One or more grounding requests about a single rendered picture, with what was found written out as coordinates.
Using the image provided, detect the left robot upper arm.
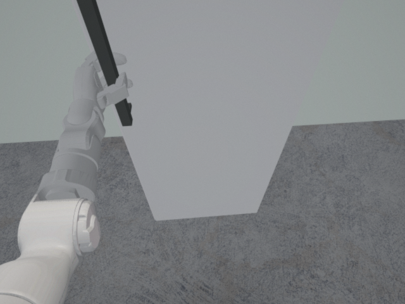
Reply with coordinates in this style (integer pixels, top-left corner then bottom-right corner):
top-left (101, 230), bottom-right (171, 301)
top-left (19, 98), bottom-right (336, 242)
top-left (0, 198), bottom-right (101, 304)

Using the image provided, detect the handle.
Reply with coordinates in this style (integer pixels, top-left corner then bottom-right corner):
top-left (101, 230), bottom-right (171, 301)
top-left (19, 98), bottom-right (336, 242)
top-left (77, 0), bottom-right (133, 126)

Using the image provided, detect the robot left forearm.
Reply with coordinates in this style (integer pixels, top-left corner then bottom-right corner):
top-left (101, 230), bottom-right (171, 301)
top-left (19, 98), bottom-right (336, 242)
top-left (18, 99), bottom-right (106, 252)

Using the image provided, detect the left robot hand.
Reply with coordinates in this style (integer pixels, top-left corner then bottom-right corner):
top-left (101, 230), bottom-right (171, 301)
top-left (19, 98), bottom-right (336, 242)
top-left (73, 50), bottom-right (133, 112)

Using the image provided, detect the fridge door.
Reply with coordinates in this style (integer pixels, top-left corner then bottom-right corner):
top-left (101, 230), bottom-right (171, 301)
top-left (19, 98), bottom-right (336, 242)
top-left (73, 0), bottom-right (344, 221)

